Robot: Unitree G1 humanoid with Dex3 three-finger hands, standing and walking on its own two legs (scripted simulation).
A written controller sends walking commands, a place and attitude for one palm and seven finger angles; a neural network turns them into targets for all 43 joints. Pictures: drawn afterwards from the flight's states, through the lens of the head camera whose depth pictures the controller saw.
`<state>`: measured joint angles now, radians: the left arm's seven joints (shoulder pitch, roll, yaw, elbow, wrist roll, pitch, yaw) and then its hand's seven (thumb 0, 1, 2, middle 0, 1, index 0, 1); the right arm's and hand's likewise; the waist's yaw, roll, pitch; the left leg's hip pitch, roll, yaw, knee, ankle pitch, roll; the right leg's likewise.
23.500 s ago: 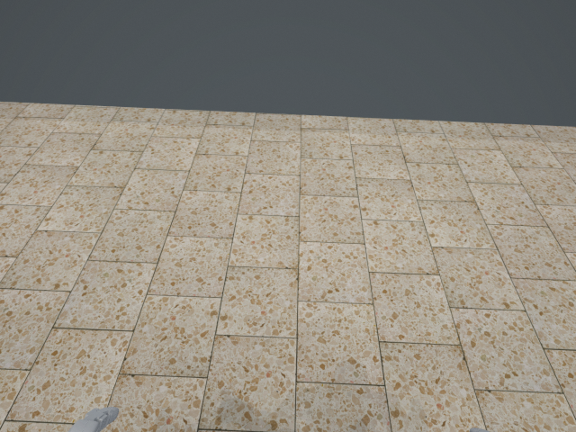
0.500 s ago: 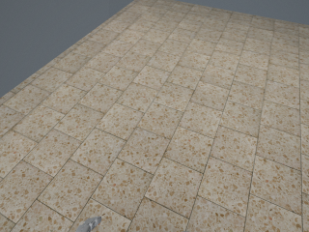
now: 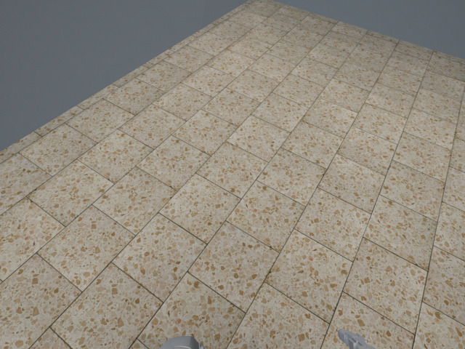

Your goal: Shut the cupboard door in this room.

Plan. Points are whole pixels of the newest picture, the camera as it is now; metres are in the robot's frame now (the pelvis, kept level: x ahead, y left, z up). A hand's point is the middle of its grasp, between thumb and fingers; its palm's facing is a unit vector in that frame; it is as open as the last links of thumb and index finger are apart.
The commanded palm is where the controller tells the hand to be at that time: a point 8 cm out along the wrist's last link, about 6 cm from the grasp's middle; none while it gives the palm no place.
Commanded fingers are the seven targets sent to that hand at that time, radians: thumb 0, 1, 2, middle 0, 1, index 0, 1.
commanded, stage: walk around to get in front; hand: left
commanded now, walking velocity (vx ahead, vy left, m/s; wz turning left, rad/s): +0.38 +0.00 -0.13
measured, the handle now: out of the picture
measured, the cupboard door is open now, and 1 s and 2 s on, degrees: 83 83 83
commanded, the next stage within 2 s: walk to a spot facing it in 1.16 s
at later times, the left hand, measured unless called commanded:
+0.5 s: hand (202, 250) +0.33 +0.10 -0.15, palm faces -0.06 -0.97 -0.23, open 7.3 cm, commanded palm none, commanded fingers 0.00 0.90 0.90 -0.20 -0.30 -0.20 -0.30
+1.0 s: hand (193, 265) +0.30 +0.12 -0.18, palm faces +0.17 -0.98 -0.11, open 7.3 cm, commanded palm none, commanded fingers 0.00 0.90 0.90 -0.20 -0.30 -0.20 -0.30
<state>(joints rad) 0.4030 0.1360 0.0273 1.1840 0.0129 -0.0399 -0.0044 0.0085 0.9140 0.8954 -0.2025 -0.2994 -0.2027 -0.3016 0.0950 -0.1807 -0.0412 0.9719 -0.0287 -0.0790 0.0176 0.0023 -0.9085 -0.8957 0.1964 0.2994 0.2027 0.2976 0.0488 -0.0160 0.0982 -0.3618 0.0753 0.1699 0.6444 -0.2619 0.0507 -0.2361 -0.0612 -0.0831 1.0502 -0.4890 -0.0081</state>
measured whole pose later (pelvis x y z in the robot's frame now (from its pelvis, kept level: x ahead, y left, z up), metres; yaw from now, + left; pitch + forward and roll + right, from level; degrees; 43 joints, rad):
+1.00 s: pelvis +0.40 -0.02 +0.00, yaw +4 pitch -1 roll -2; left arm 0.40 0.14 0.03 1.18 0.02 -0.04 0.00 0.01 0.91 0.90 -0.20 -0.30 -0.20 -0.30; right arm 0.11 -0.17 -0.05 0.99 -0.03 -0.07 0.02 0.00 -0.91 -0.90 0.20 0.30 0.20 0.30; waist 0.04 -0.02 0.10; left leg -0.40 0.06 0.15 0.67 -0.24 0.07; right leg -0.18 -0.10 -0.15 0.96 -0.50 0.02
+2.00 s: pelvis +0.57 -0.02 +0.00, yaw +22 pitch +0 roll -3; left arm 0.16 0.27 0.09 0.96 0.03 0.07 0.01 0.01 0.92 0.90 -0.20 -0.30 -0.20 -0.30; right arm 0.15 -0.24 -0.07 0.90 -0.02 0.02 0.02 0.00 -0.91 -0.90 0.19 0.30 0.20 0.30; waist 0.00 -0.06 0.09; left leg -0.35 0.05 0.08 0.70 -0.36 0.05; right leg -0.47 -0.16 -0.18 0.98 -0.48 0.07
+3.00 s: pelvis +0.57 -0.04 +0.00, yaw +60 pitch +1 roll +1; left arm 0.29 0.27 0.07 0.97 0.02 0.02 -0.01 0.01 0.91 0.90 -0.21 -0.30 -0.21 -0.30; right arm 0.12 -0.26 -0.06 0.92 -0.02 0.03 0.04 0.01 -0.91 -0.90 0.20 0.30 0.20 0.30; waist 0.03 -0.05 0.08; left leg -0.25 0.02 0.09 0.58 -0.35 -0.02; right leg -0.24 -0.21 -0.28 0.69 -0.42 0.06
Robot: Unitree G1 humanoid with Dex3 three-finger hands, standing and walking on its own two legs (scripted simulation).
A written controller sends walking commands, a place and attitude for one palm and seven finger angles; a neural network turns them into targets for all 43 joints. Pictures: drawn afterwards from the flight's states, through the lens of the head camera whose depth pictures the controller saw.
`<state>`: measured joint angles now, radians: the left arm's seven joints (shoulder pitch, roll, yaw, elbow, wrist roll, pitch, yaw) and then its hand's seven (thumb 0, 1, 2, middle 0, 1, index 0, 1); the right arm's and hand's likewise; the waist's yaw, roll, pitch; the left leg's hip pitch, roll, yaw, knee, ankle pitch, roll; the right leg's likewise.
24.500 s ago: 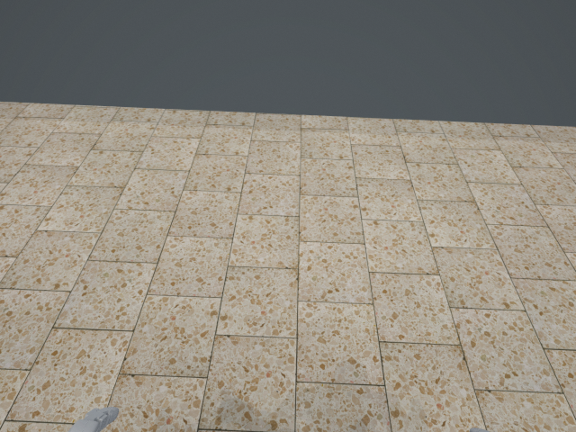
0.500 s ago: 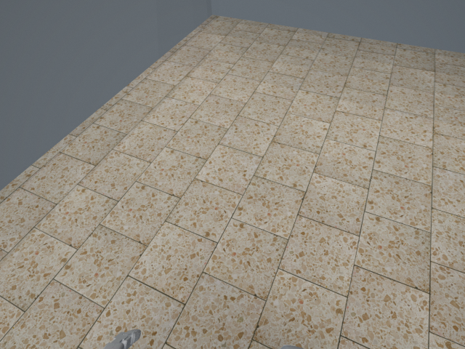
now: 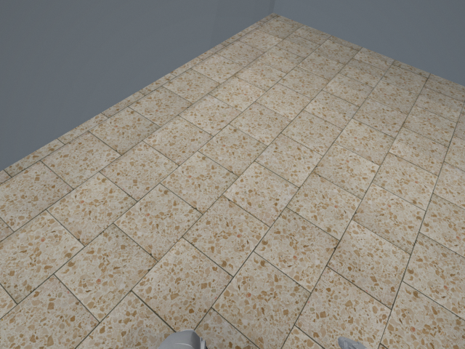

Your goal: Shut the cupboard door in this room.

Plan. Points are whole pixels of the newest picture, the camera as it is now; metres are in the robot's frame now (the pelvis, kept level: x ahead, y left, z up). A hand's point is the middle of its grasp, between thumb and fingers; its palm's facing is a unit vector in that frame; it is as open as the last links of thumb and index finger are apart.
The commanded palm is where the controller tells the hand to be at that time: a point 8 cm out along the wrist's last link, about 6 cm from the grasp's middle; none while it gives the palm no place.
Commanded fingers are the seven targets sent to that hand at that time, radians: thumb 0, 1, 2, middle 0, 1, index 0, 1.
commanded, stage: walk around to get in front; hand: left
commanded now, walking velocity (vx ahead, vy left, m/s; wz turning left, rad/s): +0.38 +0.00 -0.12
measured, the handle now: out of the picture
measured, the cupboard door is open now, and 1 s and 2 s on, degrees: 83 83 83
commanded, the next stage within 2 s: walk to a spot facing it in 0.16 s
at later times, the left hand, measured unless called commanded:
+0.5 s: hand (191, 256) +0.31 +0.12 -0.14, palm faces -0.07 -0.98 -0.21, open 7.3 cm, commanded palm none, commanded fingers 0.00 0.90 0.90 -0.20 -0.30 -0.20 -0.30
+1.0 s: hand (132, 320) +0.18 +0.22 -0.18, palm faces +0.32 -0.92 -0.21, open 7.3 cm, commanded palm none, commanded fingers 0.00 0.90 0.90 -0.20 -0.30 -0.20 -0.30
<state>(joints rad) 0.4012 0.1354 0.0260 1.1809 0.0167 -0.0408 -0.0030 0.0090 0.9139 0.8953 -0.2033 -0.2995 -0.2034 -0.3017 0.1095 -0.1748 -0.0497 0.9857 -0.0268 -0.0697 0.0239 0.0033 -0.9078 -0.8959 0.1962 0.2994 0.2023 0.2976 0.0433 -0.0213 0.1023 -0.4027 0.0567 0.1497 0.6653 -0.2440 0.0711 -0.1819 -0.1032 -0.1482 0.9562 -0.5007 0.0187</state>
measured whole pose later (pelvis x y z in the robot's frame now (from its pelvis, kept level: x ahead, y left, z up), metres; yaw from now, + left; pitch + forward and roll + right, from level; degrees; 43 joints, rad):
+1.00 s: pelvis +0.17 -0.01 +0.00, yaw +17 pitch +0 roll -3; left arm 0.16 0.27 0.09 0.96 0.03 0.07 0.01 0.01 0.92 0.90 -0.20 -0.30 -0.20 -0.30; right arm 0.15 -0.24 -0.07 0.90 -0.02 0.02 0.02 0.00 -0.91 -0.90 0.19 0.30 0.20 0.30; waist 0.00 -0.06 0.09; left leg -0.35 0.05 0.08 0.70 -0.36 0.05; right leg -0.47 -0.16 -0.18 0.98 -0.48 0.07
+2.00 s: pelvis +0.16 -0.03 +0.00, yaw +56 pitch +1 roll +1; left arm 0.29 0.27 0.07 0.97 0.02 0.02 -0.01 0.01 0.91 0.90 -0.21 -0.30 -0.21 -0.30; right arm 0.12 -0.26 -0.06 0.92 -0.02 0.03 0.04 0.01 -0.91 -0.90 0.20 0.30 0.20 0.30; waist 0.03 -0.05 0.08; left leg -0.25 0.02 0.09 0.58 -0.35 -0.02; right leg -0.24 -0.21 -0.28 0.69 -0.42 0.06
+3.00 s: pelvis +0.33 +0.29 +0.01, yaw +82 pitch +0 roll -1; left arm 0.42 0.17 0.03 1.11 0.03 -0.07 0.00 0.01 0.92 0.90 -0.20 -0.30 -0.20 -0.30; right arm 0.06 -0.21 -0.05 0.97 -0.03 -0.01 0.05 0.01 -0.91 -0.90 0.19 0.30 0.20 0.30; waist 0.07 0.00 0.09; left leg -0.48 0.07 0.11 0.66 -0.21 0.02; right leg 0.01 -0.09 -0.35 0.41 -0.39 0.04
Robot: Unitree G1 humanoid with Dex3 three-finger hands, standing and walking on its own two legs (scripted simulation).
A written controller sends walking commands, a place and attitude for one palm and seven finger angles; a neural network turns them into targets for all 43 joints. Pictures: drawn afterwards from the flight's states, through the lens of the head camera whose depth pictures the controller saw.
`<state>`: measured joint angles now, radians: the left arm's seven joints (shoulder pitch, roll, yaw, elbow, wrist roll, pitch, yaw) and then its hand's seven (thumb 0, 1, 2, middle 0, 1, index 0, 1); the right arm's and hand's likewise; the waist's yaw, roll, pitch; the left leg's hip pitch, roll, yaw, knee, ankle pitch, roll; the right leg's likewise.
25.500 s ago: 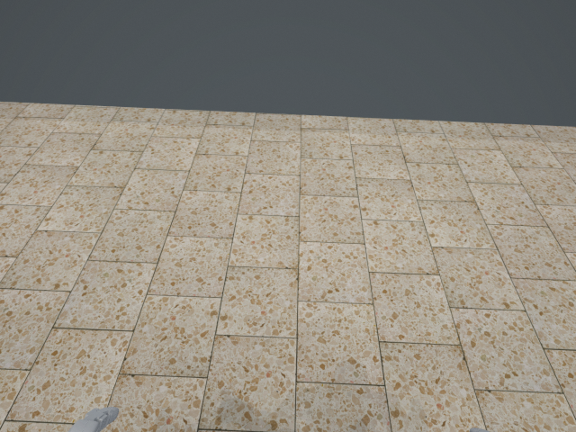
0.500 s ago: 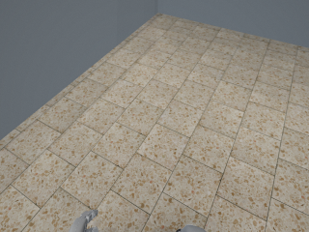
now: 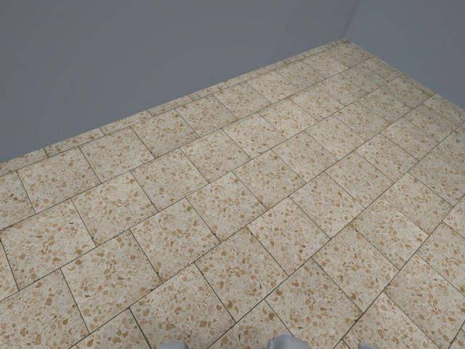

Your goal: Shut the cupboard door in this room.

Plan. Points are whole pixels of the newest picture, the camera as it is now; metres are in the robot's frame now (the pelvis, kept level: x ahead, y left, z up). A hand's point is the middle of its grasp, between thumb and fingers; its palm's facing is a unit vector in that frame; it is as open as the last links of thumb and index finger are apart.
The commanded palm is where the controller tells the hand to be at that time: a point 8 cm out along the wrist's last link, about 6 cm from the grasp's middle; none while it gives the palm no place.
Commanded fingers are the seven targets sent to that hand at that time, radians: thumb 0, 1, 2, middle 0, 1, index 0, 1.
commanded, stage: walk to a spot facing it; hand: left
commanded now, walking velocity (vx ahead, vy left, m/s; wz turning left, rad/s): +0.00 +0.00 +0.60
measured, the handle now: out of the picture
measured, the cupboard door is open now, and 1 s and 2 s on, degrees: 83 83 83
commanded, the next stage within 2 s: none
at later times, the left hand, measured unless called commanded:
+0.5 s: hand out of the picture +0.10 +0.19 -0.13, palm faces +0.28 -0.92 -0.27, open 7.3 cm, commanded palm none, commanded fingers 0.00 0.90 0.90 -0.20 -0.30 -0.20 -0.30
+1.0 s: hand out of the picture -0.15 +0.16 -0.17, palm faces +0.64 -0.72 -0.26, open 7.3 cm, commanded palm none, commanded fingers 0.00 0.90 0.90 -0.20 -0.30 -0.20 -0.30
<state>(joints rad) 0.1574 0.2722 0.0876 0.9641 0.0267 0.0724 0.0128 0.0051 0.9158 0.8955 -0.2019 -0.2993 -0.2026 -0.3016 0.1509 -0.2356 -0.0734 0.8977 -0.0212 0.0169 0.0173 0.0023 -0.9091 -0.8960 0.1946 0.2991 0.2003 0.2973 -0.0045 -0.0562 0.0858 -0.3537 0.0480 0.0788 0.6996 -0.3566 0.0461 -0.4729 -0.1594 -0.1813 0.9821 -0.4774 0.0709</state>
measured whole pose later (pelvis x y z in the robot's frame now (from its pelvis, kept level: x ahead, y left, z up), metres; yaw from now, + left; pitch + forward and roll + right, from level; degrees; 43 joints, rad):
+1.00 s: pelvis -0.02 -0.02 +0.00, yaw +39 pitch +1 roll +1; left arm 0.29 0.27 0.07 0.97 0.02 0.02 -0.01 0.01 0.91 0.90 -0.21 -0.30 -0.21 -0.30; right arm 0.12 -0.26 -0.06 0.92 -0.02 0.03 0.04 0.01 -0.91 -0.90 0.20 0.30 0.20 0.30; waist 0.03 -0.05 0.08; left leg -0.25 0.02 0.09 0.58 -0.35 -0.02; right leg -0.24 -0.21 -0.28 0.69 -0.42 0.06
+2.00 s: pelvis +0.24 +0.24 +0.01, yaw +64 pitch +0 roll -1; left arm 0.42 0.17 0.03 1.11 0.03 -0.07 0.00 0.01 0.92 0.90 -0.20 -0.30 -0.20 -0.30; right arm 0.06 -0.21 -0.05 0.97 -0.03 -0.01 0.05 0.01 -0.91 -0.90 0.19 0.30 0.20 0.30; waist 0.07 0.00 0.09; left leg -0.48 0.07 0.11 0.66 -0.21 0.02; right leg 0.01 -0.09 -0.35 0.41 -0.39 0.04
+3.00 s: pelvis +0.43 +0.55 +0.02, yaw +75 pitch -1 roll +0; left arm 0.25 0.17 0.04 1.05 0.02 -0.05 0.02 0.00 0.94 0.90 -0.20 -0.30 -0.20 -0.30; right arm 0.16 -0.22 -0.07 1.01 -0.02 0.03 0.02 0.00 -0.91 -0.90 0.19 0.30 0.20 0.30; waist -0.02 0.03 0.07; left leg -0.58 0.11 0.07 0.97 -0.21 -0.06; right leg -0.13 -0.07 -0.32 0.43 -0.27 -0.04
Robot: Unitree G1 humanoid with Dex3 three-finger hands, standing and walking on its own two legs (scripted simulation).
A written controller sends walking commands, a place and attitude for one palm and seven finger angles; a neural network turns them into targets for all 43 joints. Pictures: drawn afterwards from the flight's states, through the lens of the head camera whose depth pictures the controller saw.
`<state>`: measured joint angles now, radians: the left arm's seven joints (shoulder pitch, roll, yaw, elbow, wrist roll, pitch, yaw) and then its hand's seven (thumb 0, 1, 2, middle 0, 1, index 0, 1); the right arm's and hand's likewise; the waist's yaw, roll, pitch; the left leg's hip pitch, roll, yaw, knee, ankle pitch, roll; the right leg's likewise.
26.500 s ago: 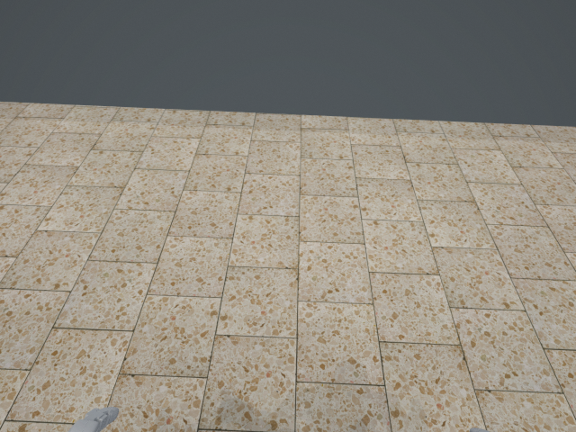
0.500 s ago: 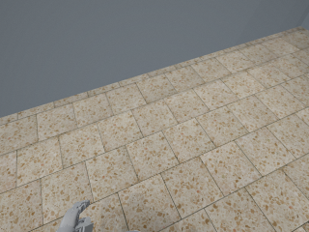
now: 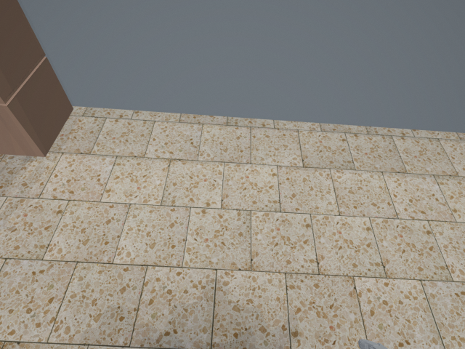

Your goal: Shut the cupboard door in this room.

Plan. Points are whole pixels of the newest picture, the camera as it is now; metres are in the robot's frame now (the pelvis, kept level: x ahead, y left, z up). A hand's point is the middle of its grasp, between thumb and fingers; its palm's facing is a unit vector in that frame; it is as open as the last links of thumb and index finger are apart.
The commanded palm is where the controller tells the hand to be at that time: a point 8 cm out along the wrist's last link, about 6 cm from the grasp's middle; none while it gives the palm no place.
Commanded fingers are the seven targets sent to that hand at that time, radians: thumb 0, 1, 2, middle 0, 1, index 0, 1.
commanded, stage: walk to a spot facing it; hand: left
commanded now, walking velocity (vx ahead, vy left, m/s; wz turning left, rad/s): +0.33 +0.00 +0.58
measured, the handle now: out of the picture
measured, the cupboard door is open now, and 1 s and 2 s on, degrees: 83 83 83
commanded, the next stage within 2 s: turn to face it in 1.82 s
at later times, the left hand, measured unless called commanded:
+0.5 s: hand (150, 257) +0.30 +0.20 -0.14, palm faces +0.11 -0.97 -0.22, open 7.4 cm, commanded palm none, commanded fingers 0.00 0.90 0.90 -0.20 -0.30 -0.20 -0.30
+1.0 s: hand (159, 303) +0.21 +0.16 -0.16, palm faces +0.51 -0.84 -0.18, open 7.3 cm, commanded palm none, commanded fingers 0.00 0.90 0.90 -0.20 -0.30 -0.20 -0.30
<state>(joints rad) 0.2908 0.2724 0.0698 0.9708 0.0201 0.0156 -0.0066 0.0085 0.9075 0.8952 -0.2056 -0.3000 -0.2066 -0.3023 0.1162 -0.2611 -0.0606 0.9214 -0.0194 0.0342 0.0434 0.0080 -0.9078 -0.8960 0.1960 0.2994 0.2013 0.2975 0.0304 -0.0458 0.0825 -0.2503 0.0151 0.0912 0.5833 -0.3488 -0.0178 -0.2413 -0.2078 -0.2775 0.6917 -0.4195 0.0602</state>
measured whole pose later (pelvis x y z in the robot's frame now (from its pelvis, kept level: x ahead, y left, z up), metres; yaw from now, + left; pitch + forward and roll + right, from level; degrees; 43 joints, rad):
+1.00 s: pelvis +0.36 +0.05 +0.01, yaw +26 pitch +0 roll -1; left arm 0.42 0.17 0.03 1.11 0.03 -0.07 0.00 0.01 0.92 0.90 -0.20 -0.30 -0.20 -0.30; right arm 0.06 -0.21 -0.05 0.97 -0.03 -0.01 0.05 0.01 -0.91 -0.90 0.19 0.30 0.20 0.30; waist 0.07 0.00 0.09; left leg -0.48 0.07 0.11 0.66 -0.21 0.02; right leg 0.01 -0.09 -0.35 0.41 -0.39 0.04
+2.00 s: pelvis +0.71 +0.17 +0.02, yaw +36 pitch -1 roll +0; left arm 0.25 0.17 0.04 1.05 0.02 -0.05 0.02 0.00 0.94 0.90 -0.20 -0.30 -0.20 -0.30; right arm 0.16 -0.22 -0.07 1.01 -0.02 0.03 0.02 0.00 -0.91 -0.90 0.19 0.30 0.20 0.30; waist -0.02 0.03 0.07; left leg -0.58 0.11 0.07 0.97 -0.21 -0.06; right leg -0.13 -0.07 -0.32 0.43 -0.27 -0.04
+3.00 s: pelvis +0.75 +0.17 +0.01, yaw +71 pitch +0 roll +2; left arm 0.22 0.18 0.03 0.91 0.03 0.01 0.01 0.01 0.91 0.90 -0.21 -0.30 -0.21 -0.30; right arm 0.17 -0.28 -0.09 0.96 -0.01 0.09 0.03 0.01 -0.91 -0.90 0.20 0.30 0.20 0.30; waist -0.01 0.01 0.11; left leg -0.39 0.04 0.01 0.91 -0.44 -0.08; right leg -0.23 -0.16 -0.21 0.54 -0.30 0.01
